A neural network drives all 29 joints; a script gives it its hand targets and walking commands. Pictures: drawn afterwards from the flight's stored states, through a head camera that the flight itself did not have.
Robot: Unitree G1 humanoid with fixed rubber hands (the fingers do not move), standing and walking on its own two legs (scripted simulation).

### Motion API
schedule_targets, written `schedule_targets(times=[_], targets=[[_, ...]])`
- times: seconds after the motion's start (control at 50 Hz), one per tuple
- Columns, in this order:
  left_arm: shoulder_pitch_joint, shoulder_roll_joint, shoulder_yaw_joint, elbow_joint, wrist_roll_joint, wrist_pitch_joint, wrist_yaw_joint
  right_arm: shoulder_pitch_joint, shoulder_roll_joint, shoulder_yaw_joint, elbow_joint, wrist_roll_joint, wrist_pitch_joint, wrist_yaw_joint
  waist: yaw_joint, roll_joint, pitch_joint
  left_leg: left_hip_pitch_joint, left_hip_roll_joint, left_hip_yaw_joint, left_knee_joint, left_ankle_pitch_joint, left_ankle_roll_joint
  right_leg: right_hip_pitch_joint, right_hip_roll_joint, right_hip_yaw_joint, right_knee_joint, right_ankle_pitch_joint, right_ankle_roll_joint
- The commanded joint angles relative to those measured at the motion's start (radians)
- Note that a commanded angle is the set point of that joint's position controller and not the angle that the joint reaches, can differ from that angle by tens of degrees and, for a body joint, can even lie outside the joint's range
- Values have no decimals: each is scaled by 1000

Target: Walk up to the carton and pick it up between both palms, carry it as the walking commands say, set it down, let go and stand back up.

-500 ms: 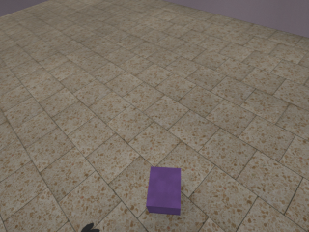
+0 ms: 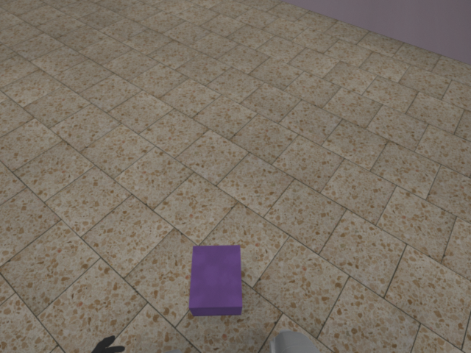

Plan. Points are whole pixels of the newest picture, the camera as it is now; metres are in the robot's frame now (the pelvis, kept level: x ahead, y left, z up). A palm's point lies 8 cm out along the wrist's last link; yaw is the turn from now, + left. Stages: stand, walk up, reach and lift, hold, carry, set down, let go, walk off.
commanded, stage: walk up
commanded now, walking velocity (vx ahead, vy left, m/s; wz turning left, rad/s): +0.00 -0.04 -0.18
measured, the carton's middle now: (216, 280) +0.42 +0.06 -0.68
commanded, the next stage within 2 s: stand in 1.02 s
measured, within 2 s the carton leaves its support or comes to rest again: neither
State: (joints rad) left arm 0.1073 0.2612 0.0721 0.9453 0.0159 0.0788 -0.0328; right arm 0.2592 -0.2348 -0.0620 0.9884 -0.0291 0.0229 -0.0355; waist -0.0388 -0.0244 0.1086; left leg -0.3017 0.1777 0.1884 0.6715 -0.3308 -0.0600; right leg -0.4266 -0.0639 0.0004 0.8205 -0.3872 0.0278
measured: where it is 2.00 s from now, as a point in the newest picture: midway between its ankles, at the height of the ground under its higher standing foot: outside the picture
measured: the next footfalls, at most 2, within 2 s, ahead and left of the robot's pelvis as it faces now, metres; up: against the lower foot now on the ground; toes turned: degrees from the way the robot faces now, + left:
right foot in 0.04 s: +0.08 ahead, -0.15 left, +0.00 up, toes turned -3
left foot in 0.48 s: +0.01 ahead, +0.14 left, +0.00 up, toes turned +1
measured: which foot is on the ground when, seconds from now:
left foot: down 0.00-0.04, up 0.06-0.46, down 0.48-1.00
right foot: up 0.00-0.02, down 0.04-0.48, up 0.50-0.76, down 0.78-1.00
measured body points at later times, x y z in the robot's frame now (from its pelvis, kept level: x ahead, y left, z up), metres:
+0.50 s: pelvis +0.00 +0.02 +0.01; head +0.05 +0.03 +0.45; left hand +0.01 +0.30 -0.14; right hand +0.14 -0.23 -0.13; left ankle -0.02 +0.13 -0.72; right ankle +0.04 -0.15 -0.72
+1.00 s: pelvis +0.00 +0.07 +0.02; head +0.00 +0.07 +0.47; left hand +0.03 +0.30 -0.13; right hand +0.01 -0.15 -0.14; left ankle -0.02 +0.13 -0.72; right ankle -0.02 -0.06 -0.72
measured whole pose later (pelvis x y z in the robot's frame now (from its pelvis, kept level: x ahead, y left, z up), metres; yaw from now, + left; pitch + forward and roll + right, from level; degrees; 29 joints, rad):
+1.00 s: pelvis +0.00 +0.07 +0.02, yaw +1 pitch -4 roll +0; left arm 0.20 0.14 0.00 1.14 0.02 0.02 0.04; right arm 0.26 -0.15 -0.02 1.12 -0.01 0.00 -0.04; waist -0.02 0.02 0.06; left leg -0.06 -0.05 0.14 0.38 -0.26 0.08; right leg -0.08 -0.03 -0.01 0.41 -0.27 0.02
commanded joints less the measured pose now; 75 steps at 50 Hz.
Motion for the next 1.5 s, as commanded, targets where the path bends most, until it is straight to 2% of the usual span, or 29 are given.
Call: schedule_targets(times=[0.0, 0.02, 0.04, 0.1, 0.14, 0.16, 0.18, 0.2, 0.22, 0.32, 0.4, 0.42, 0.44, 0.46, 0.48, 0.52, 0.56, 0.6, 0.7, 0.76, 0.8, 0.82, 0.88, 0.98, 1.34, 1.36, 1.38, 1.4, 1.48], targets=[[226, 140, 24, 27, 21, -51, 19, 10, -84, -5, -84, 8, 10, 21, 100, -86, -187, -197, -25, 30, 112, -124, 71, 412, -87, 88, -474, 144, -33], [199, 237, 31, -5, 32, -65, 28, 10, -48, 0, -113, 6, 21, 16, 84, -312, -175, -297, -89, -39, 314, -344, 18, 322, -341, 459, -579, 193, -139], [184, 250, 33, -2, 25, -64, 40, -54, -106, -11, -117, 18, 38, 6, 116, -300, -140, -255, -44, -167, 381, -301, 24, 220, -381, 495, -616, 121, -226], [14, 92, -12, -30, 14, -74, 56, 20, -52, 23, -60, 30, 30, 26, 22, -225, -104, -103, -59, -188, 287, -199, 44, 159, -205, 229, -585, 269, -174], [-12, 75, -12, -31, 13, -78, 58, 61, -54, 27, -25, 26, 30, 29, 13, -242, -144, -39, -92, -169, 246, -175, 50, 165, -174, 165, -546, 367, -160], [-3, 90, -16, -22, 15, -79, 62, 42, -64, 31, -31, 32, 30, 25, 34, -246, -147, -47, -96, -160, 225, -170, 45, 189, -192, 169, -531, 408, -168], [110, 181, 16, -7, 21, -81, 74, -19, -145, 1, -57, 28, 54, 26, 87, -168, -114, -243, -102, -152, 360, -200, 27, 327, -362, 350, -496, 594, -212], [168, 201, 21, 11, 16, -82, 80, -53, -138, 5, -76, 24, 63, 24, 106, -133, -134, -303, -75, -193, 417, -200, 24, 383, -426, 396, -477, 669, -247], [185, 195, 20, 18, 13, -85, 83, -73, -118, 9, -87, 23, 61, 25, 114, -107, -150, -314, -63, -213, 428, -193, 23, 395, -427, 379, -466, 708, -256], [137, 176, 25, 29, 23, -85, 86, -106, -73, 17, -128, 24, 46, 38, 103, -199, -180, -194, -85, -208, 207, -168, 22, 326, -321, 227, -466, 676, -204], [56, 178, 22, 31, 12, -69, 77, 2, -52, 29, -98, 25, 26, 43, 31, -212, -227, 81, -152, -95, -171, -9, 35, 224, -255, 119, -391, 620, -149], [66, 149, 14, 37, 6, -63, 68, 40, -59, 29, -77, 25, 16, 41, 10, -141, -248, 201, -150, -87, -315, 144, 48, 175, -199, 63, -330, 511, -102], [105, 36, -17, 51, -1, -60, 53, 78, -99, 30, -64, 11, -10, 38, -5, 66, -297, 338, 34, -280, -413, 256, 70, 63, -33, -57, -200, 182, -37], [115, -10, -33, 52, -2, -55, 54, 53, -172, 15, -82, -6, -25, 36, 2, 239, -241, 349, 227, -498, -439, 504, 104, -114, 60, -68, -125, -144, 3], [63, 19, -24, 46, -5, -38, 55, 26, -182, 8, -74, -3, -27, 29, -4, 233, -206, 226, 228, -448, -423, 490, 161, -25, 11, 44, -62, -140, -4], [40, 30, -25, 71, -13, -34, 37, -99, -109, 28, -87, -9, -34, 18, 45, 211, -126, 172, 119, -343, -417, 466, 180, 8, 3, 68, -55, -74, -19], [127, 20, -25, 129, -9, -34, 37, -141, -85, 34, -81, -5, -37, 10, 69, 239, -137, 239, 81, -255, -370, 656, 183, 20, 11, 47, -20, -40, -16], [132, 7, -27, 142, -7, -31, 44, -115, -83, 32, -59, -1, -44, 8, 64, 230, -140, 253, 90, -244, -350, 761, 199, 59, 7, 48, -13, -45, -9], [127, -28, -49, 144, -4, -33, 61, -72, -54, 24, 2, 8, -35, -4, 49, 167, -75, 228, 102, -276, -359, 661, 226, 171, 2, 31, -223, -34, -7], [200, -25, -60, 170, 4, -58, 73, -54, -36, 16, 31, 22, -28, -1, 74, 68, -76, 173, 55, -266, -339, 505, 164, 337, -26, 38, -464, 257, -29], [124, -2, -66, 182, -11, -65, 70, -46, 6, 23, 47, 30, -26, 1, 41, -102, 1, 153, -67, -185, -385, 247, 107, 292, -57, 92, -466, 428, -59], [117, -14, -68, 180, -5, -66, 73, -38, 9, 30, 59, 28, -27, -1, 40, -114, 21, 195, -71, -181, -393, 228, 96, 257, -52, 91, -473, 411, -55], [133, -39, -63, 180, 7, -67, 77, 22, 0, 26, 93, 25, -32, -2, 29, -55, -2, 234, -40, -216, -388, 383, 110, 263, -22, 45, -487, 276, -42], [131, -41, -61, 175, -3, -71, 75, 49, 9, 31, 113, 21, -38, -3, 27, 23, -12, 236, -38, -236, -407, 344, 107, 256, -25, 35, -494, 219, -42], [194, -44, -68, 195, -14, -84, 80, 131, 8, 32, 146, 19, -51, -9, 30, 36, 4, 255, -42, -220, -399, 450, 104, 240, -34, 1, -485, 253, -25], [-157, 46, -101, -156, -113, -56, 80, -220, -160, 109, -205, 138, -25, -2, 25, 35, -277, -183, -126, -199, -89, 2, 122, -16, 16, 56, -288, 6, -146], [-508, 44, -151, -399, -125, 15, 85, -571, -100, 83, -507, 130, 25, -13, 2, 78, -312, -147, -105, -219, -101, -88, 79, 24, 27, 5, -193, 7, -119], [-457, 21, -116, -343, -112, 104, 104, -542, -101, 59, -393, 120, 111, -23, 36, 100, -232, -158, -80, -223, -104, -71, 81, 17, 13, 16, -214, 18, -110], [-166, 16, -190, -329, -151, 403, 105, -297, -110, 41, -393, 122, 431, -15, 20, 17, -232, -58, -60, -303, -58, 263, 63, -202, 26, -29, -155, 171, -116]])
